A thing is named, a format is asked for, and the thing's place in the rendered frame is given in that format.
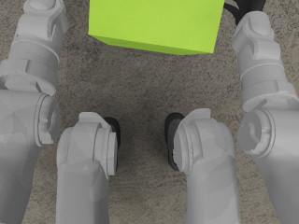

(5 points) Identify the robot left shin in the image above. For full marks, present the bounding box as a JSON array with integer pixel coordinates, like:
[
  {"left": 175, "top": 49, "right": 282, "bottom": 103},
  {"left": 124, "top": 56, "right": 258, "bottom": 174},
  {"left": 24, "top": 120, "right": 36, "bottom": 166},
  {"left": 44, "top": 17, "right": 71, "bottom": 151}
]
[{"left": 56, "top": 112, "right": 109, "bottom": 169}]

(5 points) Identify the carton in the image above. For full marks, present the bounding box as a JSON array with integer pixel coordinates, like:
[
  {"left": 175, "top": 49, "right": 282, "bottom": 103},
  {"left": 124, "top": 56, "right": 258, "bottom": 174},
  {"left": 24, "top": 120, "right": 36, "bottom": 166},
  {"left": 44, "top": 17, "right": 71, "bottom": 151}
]
[{"left": 88, "top": 0, "right": 225, "bottom": 55}]

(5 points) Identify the robot right hand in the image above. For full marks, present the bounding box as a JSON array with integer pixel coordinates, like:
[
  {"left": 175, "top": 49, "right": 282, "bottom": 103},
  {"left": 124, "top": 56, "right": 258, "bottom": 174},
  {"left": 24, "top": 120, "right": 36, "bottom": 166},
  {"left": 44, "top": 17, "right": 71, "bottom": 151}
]
[{"left": 223, "top": 0, "right": 266, "bottom": 26}]

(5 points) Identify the robot right upper arm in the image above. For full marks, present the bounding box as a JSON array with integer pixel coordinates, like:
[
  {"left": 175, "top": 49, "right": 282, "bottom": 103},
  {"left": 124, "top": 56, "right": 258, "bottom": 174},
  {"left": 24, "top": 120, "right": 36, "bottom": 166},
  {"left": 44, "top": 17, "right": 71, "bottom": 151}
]
[{"left": 236, "top": 107, "right": 299, "bottom": 224}]

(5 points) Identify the right robot forearm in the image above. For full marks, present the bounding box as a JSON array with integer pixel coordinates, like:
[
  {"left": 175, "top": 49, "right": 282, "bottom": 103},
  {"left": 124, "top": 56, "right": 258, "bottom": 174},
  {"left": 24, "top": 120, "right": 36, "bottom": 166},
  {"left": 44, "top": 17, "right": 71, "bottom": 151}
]
[{"left": 232, "top": 10, "right": 299, "bottom": 113}]

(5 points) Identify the robot left upper arm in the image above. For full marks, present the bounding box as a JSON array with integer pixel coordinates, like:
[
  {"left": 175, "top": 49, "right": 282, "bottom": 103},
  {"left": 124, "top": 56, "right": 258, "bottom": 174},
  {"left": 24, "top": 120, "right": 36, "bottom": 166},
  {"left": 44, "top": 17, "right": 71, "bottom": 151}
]
[{"left": 0, "top": 89, "right": 61, "bottom": 224}]

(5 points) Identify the left robot forearm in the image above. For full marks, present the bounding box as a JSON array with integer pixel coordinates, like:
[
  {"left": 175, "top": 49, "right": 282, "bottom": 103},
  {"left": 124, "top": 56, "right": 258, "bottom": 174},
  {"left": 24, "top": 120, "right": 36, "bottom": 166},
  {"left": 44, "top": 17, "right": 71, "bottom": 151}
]
[{"left": 0, "top": 0, "right": 69, "bottom": 97}]

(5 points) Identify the robot left foot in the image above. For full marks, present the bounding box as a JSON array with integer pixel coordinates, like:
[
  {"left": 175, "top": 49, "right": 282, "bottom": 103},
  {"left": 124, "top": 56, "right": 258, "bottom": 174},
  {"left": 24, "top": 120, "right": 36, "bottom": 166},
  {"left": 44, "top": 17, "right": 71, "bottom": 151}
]
[{"left": 104, "top": 117, "right": 121, "bottom": 176}]

